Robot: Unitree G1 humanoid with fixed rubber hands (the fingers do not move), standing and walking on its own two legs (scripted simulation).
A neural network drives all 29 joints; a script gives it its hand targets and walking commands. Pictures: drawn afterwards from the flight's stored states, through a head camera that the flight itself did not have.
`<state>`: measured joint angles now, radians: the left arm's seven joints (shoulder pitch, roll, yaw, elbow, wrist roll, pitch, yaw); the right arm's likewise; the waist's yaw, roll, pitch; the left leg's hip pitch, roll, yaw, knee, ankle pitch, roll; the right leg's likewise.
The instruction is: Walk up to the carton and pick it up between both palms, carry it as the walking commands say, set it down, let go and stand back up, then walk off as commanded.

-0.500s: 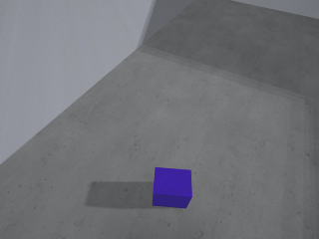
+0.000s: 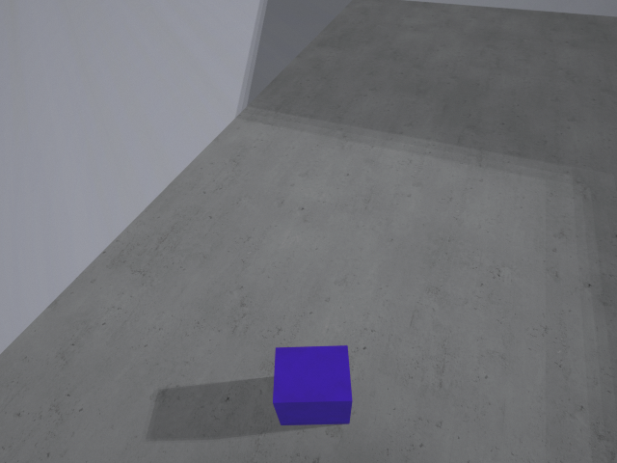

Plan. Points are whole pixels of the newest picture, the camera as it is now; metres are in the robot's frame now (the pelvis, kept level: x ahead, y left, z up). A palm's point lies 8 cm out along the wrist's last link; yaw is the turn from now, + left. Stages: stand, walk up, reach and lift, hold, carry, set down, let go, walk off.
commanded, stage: walk up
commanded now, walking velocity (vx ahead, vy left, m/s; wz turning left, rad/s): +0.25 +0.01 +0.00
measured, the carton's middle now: (313, 386) +0.45 +0.04 -0.66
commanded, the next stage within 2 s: stand in 1.70 s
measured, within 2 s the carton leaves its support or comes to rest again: neither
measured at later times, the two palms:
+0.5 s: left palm out of the picture +0.06 +0.23 -0.15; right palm (481, 450) +0.18 -0.21 -0.13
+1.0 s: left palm out of the picture +0.13 +0.32 -0.13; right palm out of the picture +0.12 -0.17 -0.13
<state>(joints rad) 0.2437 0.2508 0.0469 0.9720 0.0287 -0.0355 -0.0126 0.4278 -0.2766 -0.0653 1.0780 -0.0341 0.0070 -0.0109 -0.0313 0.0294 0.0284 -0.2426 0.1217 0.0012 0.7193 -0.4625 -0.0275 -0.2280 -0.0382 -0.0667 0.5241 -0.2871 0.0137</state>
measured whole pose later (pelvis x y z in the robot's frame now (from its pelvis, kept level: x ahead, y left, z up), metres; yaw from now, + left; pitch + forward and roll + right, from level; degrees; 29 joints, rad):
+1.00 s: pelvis +0.08 +0.08 +0.01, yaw -2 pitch +0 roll +0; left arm 0.21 0.21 0.05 1.02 0.00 0.05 0.03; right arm 0.20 -0.19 -0.02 0.99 -0.03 0.01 -0.04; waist -0.01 -0.01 0.06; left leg -0.27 0.02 0.08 0.46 -0.18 0.03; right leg -0.27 0.00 -0.02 0.68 -0.46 0.04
